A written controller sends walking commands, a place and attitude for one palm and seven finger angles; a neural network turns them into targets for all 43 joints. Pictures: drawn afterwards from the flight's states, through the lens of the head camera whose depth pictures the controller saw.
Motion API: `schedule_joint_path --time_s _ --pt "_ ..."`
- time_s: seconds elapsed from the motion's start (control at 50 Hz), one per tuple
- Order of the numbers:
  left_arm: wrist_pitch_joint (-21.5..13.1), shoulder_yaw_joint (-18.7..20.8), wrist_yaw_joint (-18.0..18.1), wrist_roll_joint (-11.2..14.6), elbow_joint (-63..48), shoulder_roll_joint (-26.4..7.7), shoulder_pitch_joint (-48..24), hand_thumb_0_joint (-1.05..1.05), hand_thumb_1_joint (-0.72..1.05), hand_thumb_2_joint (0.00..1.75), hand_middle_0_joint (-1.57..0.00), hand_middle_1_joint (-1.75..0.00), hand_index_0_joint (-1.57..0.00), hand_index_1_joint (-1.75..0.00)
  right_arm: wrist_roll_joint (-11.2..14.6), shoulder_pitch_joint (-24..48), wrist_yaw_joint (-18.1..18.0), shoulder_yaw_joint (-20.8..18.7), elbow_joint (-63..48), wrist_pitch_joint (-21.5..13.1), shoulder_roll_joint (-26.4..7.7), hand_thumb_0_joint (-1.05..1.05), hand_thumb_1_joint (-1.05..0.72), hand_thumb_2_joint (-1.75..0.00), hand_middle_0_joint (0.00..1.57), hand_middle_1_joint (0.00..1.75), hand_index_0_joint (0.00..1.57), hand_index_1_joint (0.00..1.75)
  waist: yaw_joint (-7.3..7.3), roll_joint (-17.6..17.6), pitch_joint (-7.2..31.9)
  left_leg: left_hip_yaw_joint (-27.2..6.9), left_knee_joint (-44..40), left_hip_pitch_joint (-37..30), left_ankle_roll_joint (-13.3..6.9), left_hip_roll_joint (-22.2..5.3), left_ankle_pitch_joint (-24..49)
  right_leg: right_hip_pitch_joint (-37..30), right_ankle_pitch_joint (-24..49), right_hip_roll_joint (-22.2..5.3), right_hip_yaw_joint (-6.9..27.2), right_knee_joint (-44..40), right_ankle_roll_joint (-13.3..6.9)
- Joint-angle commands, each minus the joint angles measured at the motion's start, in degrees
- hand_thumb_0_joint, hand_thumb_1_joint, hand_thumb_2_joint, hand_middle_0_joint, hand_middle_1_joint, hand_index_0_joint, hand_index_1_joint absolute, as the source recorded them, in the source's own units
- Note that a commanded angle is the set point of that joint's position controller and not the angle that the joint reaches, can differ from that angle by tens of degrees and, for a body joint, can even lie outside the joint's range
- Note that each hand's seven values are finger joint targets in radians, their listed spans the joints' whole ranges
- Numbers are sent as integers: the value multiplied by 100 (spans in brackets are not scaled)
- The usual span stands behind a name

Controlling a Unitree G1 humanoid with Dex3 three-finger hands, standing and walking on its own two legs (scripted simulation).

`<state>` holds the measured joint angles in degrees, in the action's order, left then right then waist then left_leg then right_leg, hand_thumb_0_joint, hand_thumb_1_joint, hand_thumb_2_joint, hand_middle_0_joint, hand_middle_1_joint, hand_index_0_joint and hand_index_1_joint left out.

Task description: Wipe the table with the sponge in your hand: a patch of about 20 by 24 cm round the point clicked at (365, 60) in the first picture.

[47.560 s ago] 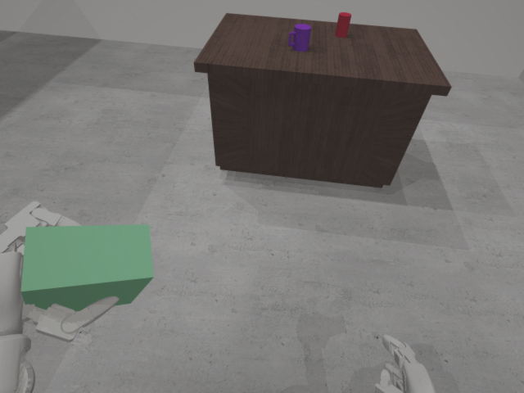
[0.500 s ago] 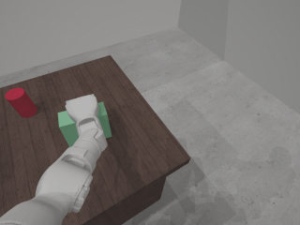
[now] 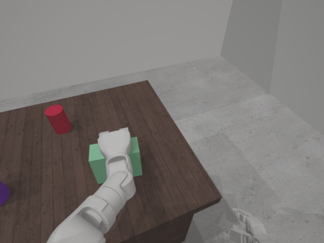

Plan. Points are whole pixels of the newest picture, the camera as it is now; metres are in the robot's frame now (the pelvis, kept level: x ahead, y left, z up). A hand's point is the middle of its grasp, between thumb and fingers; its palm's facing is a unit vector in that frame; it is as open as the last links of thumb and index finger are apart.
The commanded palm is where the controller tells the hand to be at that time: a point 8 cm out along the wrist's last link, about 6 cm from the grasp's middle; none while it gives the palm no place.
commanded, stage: wipe back along the third lane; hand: left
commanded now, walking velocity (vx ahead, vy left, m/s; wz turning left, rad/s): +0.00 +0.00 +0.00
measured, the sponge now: (118, 164) +0.35 +0.18 -0.04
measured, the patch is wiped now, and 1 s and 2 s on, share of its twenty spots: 1.00 1.00 1.00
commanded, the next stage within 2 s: slide back across to the middle lane in 1.74 s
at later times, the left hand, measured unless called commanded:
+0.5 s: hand (123, 170) +0.30 +0.14 +0.00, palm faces -0.05 -0.04 -1.00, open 10.3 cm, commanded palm +0.26 +0.12 +0.04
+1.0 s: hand (128, 180) +0.28 +0.12 +0.00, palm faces -0.04 -0.05 -1.00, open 10.3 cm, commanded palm +0.23 +0.10 +0.04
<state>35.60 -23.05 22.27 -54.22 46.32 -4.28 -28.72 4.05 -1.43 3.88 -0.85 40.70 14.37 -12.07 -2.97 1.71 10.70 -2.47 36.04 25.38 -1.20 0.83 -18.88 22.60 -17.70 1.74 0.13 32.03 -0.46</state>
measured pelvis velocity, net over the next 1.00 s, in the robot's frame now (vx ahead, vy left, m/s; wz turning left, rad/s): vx -0.02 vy -0.03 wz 0.00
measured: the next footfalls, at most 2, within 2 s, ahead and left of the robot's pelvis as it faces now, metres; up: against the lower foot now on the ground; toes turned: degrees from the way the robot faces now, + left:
none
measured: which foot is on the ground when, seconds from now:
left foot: down 0.00-1.00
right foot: down 0.00-1.00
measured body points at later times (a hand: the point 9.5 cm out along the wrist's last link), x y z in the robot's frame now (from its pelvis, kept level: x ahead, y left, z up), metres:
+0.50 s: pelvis -0.03 -0.02 +0.00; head -0.05 -0.04 +0.45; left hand +0.30 +0.14 +0.06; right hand +0.17 -0.23 -0.11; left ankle -0.01 +0.10 -0.73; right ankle -0.02 -0.12 -0.73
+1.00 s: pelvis -0.02 -0.03 +0.00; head -0.06 -0.06 +0.45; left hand +0.28 +0.12 +0.06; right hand +0.20 -0.24 -0.09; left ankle -0.01 +0.10 -0.73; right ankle -0.02 -0.12 -0.73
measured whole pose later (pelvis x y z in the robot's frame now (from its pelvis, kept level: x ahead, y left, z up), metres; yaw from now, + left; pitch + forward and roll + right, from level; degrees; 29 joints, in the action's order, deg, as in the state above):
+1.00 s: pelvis -0.02 -0.03 +0.00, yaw +0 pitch +3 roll +0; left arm 34.9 -27.0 21.6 -54.7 35.5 -4.4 -16.2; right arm 5.2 -0.5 3.8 -0.7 40.3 13.9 -13.3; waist -4.7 3.5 9.3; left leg -2.9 34.0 20.5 1.3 -0.3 -16.6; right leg 19.7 -17.4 2.9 -0.4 34.0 -3.0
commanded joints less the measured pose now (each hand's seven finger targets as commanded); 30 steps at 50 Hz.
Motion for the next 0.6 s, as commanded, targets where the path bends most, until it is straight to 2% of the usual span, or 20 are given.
schedule_joint_path --time_s 0.0,0.02,0.04,0.06,0.12,0.14,0.18,0.2,0.22,0.3,0.32,0.34,0.38,0.4,0.42,0.48,0.5,0.52,0.56,0.58 --pt "22 -29 -311 -33 -614 58 -729 0 10 130 -120 -160 -120 -160 4 765 -54 -184 -812 -123 -744 0 -90 -90 20 30 20 30 138 -616 1057 143 -303 -907 19 -59 2401 -727 2930 1 -203 -152 -443" --pt "-5 -132 -364 17 -839 193 -789 0 10 130 -120 -160 -120 -160 20 886 -64 -176 -900 -123 -703 0 -90 -90 20 30 20 30 124 -526 1117 120 -321 -944 12 -71 2487 -761 2957 -8 -207 -138 -455" --pt "-18 -102 -348 -64 -804 76 -760 0 10 130 -120 -160 -120 -160 8 836 -63 -179 -852 -100 -734 0 -90 -90 20 30 20 30 133 -480 1075 104 -303 -984 24 -73 2462 -700 2864 4 -216 -108 -466" --pt "-12 -255 -354 -66 -816 250 -697 0 10 130 -120 -160 -120 -160 18 862 -42 -173 -874 -95 -710 0 -90 -90 20 30 20 30 147 -421 978 113 -304 -969 24 -66 2410 -629 2769 10 -242 -115 -466" --pt "-45 -179 -382 4 -999 209 -693 0 10 130 -120 -160 -120 -160 33 973 -46 -158 -939 -106 -684 0 -90 -90 20 30 20 30 89 -469 1004 116 -373 -922 12 -55 2175 -688 2563 21 -202 -171 -475" --pt "-48 -188 -364 -49 -994 116 -636 0 10 130 -120 -160 -120 -160 25 953 -55 -154 -924 -98 -715 0 -90 -90 20 30 20 30 108 -516 918 104 -375 -918 14 -43 2054 -657 2434 23 -194 -175 -467" --pt "-38 -234 -342 -57 -949 174 -759 0 10 130 -120 -160 -120 -160 42 967 -67 -137 -908 -109 -701 0 -90 -90 20 30 20 30 145 -469 751 111 -427 -858 17 -31 1779 -526 2103 34 -200 -231 -462" --pt "-37 -185 -329 -36 -936 131 -711 0 10 130 -120 -160 -120 -160 47 978 -70 -134 -918 -127 -701 0 -90 -90 20 30 20 30 113 -492 719 112 -460 -815 19 -22 1657 -526 1963 34 -196 -261 -458" --pt "-54 -143 -339 4 -1002 136 -797 0 10 130 -120 -160 -120 -160 51 1046 -84 -127 -944 -142 -683 0 -90 -90 20 30 20 30 80 -518 795 85 -493 -816 15 -31 1641 -553 1898 47 -183 -273 -469" --pt "-82 -302 -290 -54 -891 269 -741 0 10 130 -120 -160 -120 -160 57 1003 -84 -145 -927 -179 -686 0 -90 -90 20 30 20 30 113 -526 722 117 -494 -777 6 -3 1350 -450 1532 53 -177 -308 -451" --pt "-121 -180 -291 -8 -943 203 -749 0 10 130 -120 -160 -120 -160 58 1049 -91 -156 -946 -198 -683 0 -90 -90 20 30 20 30 51 -588 836 89 -519 -760 3 -7 1336 -494 1475 69 -150 -316 -465" --pt "-124 -266 -268 -37 -854 255 -674 0 10 130 -120 -160 -120 -160 58 1006 -89 -160 -933 -199 -695 0 -90 -90 20 30 20 30 93 -603 741 95 -500 -753 3 1 1251 -440 1359 63 -170 -303 -450" --pt "-137 -356 -258 13 -908 384 -519 0 10 130 -120 -160 -120 -160 71 1020 -58 -165 -963 -228 -676 0 -90 -90 20 30 20 30 69 -535 708 131 -496 -726 -11 23 1176 -449 1317 60 -161 -334 -445" --pt "-143 -297 -247 -7 -869 291 -528 0 10 130 -120 -160 -120 -160 68 1017 -62 -170 -942 -224 -690 0 -90 -90 20 30 20 30 73 -609 689 130 -508 -688 -3 17 1101 -439 1229 57 -137 -350 -439" --pt "-168 -208 -253 34 -934 269 -519 0 10 130 -120 -160 -120 -160 65 1067 -64 -170 -969 -240 -685 0 -90 -90 20 30 20 30 3 -598 772 107 -516 -660 -9 24 1141 -498 1288 74 -108 -342 -464" --pt "-167 -365 -231 56 -933 383 -346 0 10 130 -120 -160 -120 -160 85 1054 -68 -171 -970 -262 -677 0 -90 -90 20 30 20 30 69 -721 552 169 -522 -599 -29 55 893 -445 1022 46 -88 -440 -403" --pt "-172 -257 -211 47 -910 253 -341 0 10 130 -120 -160 -120 -160 86 1049 -70 -175 -944 -267 -691 0 -90 -90 20 30 20 30 55 -718 546 167 -531 -591 -21 50 854 -436 965 45 -49 -455 -409" --pt "-176 -175 -226 77 -993 231 -240 0 10 130 -120 -160 -120 -160 90 1120 -69 -182 -976 -282 -684 0 -90 -90 20 30 20 30 -40 -690 563 142 -568 -565 -15 54 879 -481 977 61 -36 -460 -435" --pt "-180 -400 -215 97 -1048 393 -361 0 10 130 -120 -160 -120 -160 110 1097 -72 -170 -984 -298 -672 0 -90 -90 20 30 20 30 75 -702 447 182 -558 -599 -36 66 727 -391 789 50 -51 -494 -397" --pt "-172 -343 -219 111 -1003 333 -269 0 10 130 -120 -160 -120 -160 114 1095 -72 -174 -975 -315 -678 0 -90 -90 20 30 20 30 48 -756 407 183 -558 -559 -37 80 679 -406 720 46 -25 -526 -390"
